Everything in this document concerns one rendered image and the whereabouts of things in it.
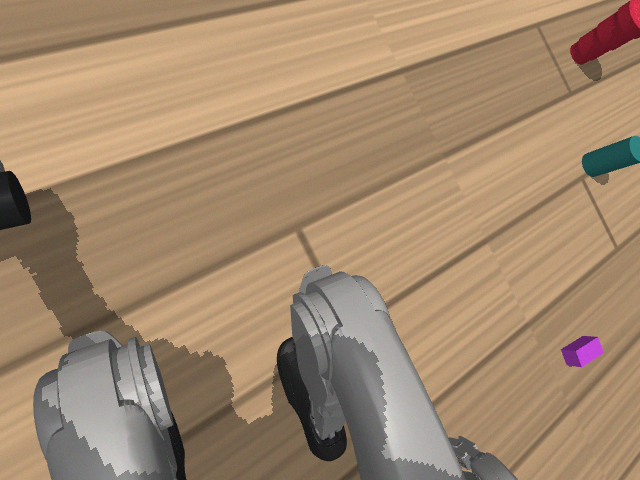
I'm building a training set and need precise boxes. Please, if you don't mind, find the left robot foot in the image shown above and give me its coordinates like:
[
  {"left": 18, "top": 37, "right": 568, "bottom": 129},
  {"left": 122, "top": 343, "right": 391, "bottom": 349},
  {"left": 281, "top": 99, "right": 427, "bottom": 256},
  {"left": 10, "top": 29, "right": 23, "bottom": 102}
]
[{"left": 168, "top": 412, "right": 186, "bottom": 480}]

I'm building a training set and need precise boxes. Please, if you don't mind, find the right robot foot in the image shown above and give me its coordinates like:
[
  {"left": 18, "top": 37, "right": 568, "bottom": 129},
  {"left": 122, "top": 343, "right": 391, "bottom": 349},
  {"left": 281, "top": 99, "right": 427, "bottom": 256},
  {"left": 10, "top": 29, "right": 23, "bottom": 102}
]
[{"left": 277, "top": 337, "right": 347, "bottom": 461}]

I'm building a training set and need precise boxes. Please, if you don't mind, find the right robot hand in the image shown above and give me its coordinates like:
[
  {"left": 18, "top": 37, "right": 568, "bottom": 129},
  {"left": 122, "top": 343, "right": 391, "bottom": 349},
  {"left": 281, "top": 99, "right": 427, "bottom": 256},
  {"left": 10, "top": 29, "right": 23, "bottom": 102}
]
[{"left": 449, "top": 436, "right": 518, "bottom": 480}]

